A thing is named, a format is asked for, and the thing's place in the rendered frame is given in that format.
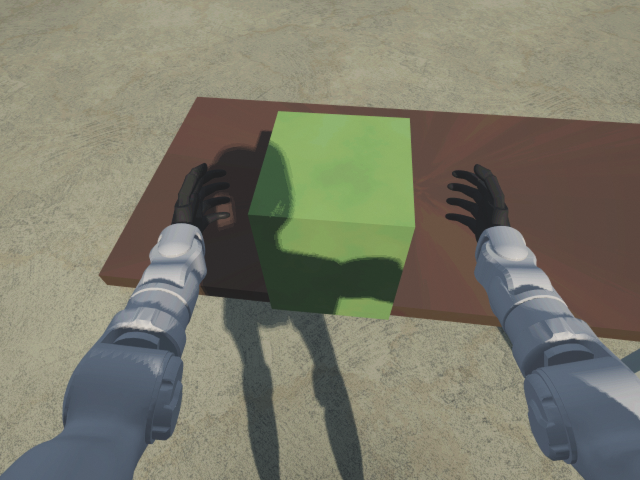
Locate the table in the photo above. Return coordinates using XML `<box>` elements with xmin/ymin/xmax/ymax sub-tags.
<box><xmin>99</xmin><ymin>97</ymin><xmax>640</xmax><ymax>379</ymax></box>

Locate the left robot hand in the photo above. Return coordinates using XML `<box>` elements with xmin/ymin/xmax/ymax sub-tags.
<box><xmin>171</xmin><ymin>163</ymin><xmax>230</xmax><ymax>233</ymax></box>

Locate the robot right upper arm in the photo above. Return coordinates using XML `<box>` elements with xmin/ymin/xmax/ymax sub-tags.
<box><xmin>524</xmin><ymin>356</ymin><xmax>640</xmax><ymax>480</ymax></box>

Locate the robot right forearm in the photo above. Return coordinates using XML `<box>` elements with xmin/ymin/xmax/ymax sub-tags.
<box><xmin>474</xmin><ymin>226</ymin><xmax>640</xmax><ymax>386</ymax></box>

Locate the right robot hand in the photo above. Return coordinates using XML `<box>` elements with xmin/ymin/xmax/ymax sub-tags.
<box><xmin>445</xmin><ymin>164</ymin><xmax>511</xmax><ymax>243</ymax></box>

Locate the carton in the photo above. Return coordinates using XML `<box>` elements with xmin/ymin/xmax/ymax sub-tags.
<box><xmin>248</xmin><ymin>111</ymin><xmax>415</xmax><ymax>320</ymax></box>

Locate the robot left upper arm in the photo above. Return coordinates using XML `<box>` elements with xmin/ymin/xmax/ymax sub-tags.
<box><xmin>0</xmin><ymin>343</ymin><xmax>183</xmax><ymax>480</ymax></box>

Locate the robot left forearm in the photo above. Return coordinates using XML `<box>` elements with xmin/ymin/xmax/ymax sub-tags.
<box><xmin>62</xmin><ymin>223</ymin><xmax>207</xmax><ymax>427</ymax></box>

